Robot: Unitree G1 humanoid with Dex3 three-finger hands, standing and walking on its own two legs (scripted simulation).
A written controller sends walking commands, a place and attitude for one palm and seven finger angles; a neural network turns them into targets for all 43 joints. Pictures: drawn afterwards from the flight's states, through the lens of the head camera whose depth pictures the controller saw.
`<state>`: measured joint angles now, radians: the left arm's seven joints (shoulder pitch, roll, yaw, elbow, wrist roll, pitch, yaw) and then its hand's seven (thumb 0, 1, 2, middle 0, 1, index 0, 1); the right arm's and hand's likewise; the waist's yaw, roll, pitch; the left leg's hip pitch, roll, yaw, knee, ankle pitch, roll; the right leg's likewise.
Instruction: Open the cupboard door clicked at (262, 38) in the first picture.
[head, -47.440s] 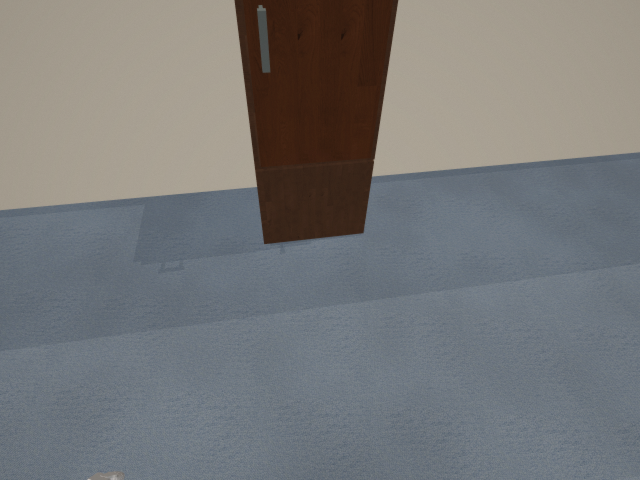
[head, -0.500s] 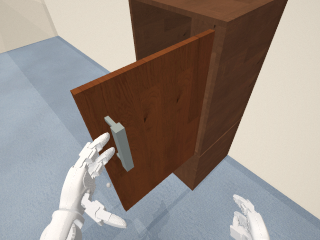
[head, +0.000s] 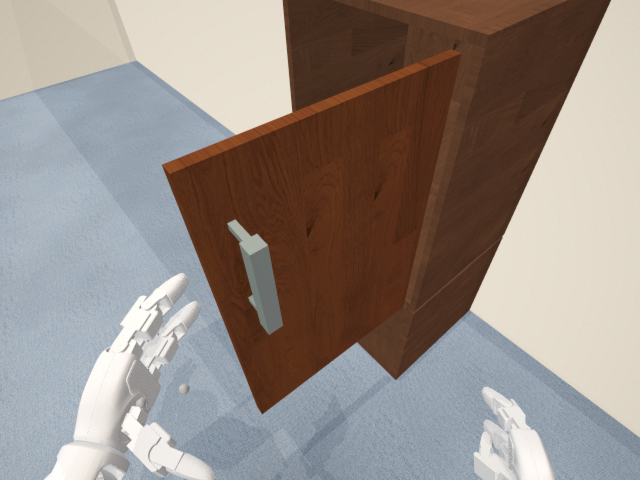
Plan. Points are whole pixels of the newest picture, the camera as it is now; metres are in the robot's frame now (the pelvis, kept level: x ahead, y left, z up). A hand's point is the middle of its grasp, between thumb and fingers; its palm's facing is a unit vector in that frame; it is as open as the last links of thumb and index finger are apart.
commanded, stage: draw the hand back to the body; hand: left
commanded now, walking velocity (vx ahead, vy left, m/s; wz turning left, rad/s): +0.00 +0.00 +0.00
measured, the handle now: (254, 279) +0.32 +0.11 +0.11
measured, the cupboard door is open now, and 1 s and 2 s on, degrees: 88 88 88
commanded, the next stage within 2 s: step back with the hand held close in 1.50 s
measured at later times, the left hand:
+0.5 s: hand (110, 371) +0.18 +0.22 +0.14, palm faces +0.12 -0.98 -0.19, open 15.9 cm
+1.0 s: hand (60, 315) +0.22 +0.27 +0.17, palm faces +0.37 -0.85 -0.38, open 10.5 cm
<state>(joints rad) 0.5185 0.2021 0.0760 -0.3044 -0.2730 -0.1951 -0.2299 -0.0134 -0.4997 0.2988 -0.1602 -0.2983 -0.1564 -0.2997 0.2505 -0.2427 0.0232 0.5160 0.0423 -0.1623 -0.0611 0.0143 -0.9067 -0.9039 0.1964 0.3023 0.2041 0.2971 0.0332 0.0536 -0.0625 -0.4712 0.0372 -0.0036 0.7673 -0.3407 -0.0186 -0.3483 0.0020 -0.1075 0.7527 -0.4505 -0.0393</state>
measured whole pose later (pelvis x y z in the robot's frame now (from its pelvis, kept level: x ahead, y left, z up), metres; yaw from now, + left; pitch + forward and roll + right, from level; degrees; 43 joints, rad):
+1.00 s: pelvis +0.02 +0.03 +0.03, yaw -2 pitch -4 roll +0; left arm 0.49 0.33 0.27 -0.40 -0.06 -0.07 0.12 0.00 0.39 0.68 -0.19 -0.30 -0.19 -0.30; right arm 0.18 -0.21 0.04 0.62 0.00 -0.08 -0.07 0.01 -0.90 -0.90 0.20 0.30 0.21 0.30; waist 0.07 0.04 0.03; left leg -0.13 0.01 0.06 0.43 -0.23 0.02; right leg -0.01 -0.01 -0.05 0.37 -0.29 0.00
